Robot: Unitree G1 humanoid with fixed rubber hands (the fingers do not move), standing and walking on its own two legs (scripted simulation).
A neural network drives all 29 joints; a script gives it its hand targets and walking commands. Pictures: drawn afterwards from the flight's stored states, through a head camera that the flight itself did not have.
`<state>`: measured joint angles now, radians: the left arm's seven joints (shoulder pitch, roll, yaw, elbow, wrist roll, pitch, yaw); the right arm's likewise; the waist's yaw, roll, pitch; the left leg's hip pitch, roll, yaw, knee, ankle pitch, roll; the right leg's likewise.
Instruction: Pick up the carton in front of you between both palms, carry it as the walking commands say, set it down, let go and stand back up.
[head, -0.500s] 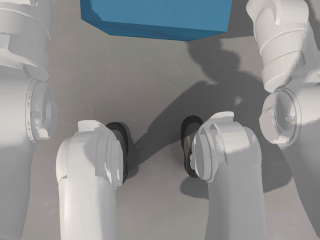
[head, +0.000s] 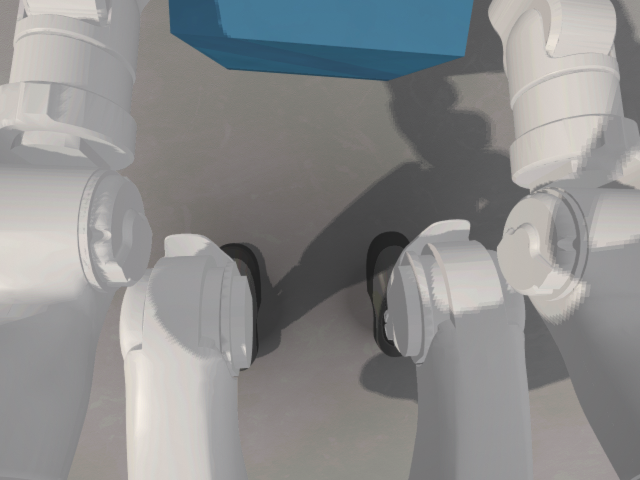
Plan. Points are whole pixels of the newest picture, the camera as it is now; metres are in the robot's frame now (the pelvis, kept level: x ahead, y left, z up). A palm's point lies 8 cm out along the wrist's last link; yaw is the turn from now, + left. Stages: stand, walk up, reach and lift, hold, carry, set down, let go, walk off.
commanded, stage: reach and lift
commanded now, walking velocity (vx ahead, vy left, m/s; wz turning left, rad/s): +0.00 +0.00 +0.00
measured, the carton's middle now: out of the picture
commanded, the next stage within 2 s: none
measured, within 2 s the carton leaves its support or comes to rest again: leaves its support in 0.06 s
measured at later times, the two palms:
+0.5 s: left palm out of the picture +0.52 +0.14 +0.03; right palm out of the picture +0.50 -0.16 +0.03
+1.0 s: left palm out of the picture +0.48 +0.15 +0.18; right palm out of the picture +0.47 -0.15 +0.18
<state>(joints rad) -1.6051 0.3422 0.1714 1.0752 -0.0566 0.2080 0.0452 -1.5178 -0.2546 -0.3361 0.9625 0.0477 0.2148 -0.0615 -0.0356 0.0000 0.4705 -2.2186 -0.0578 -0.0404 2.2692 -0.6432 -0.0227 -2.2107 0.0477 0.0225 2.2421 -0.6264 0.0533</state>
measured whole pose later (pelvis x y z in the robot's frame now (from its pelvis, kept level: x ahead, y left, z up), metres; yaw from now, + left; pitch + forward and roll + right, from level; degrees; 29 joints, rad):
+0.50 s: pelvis -0.02 +0.00 +0.10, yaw +1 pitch +44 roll -1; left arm -1.28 0.08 0.49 0.86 0.27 0.36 0.03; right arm -1.21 -0.02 -0.58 0.75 -0.26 0.37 -0.05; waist -0.03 0.01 -0.08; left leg -2.12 -0.11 -0.08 1.85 -0.50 -0.06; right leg -2.12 0.10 0.08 1.84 -0.49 0.07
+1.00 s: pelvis +0.02 +0.00 +0.21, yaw +1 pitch +39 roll +0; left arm -0.91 -0.03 0.44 0.67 0.25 0.40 0.02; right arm -0.88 0.07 -0.49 0.61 -0.23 0.40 -0.05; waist -0.02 0.00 -0.23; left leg -1.69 -0.11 -0.10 1.49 -0.49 -0.05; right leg -1.69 0.10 0.10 1.49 -0.48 0.06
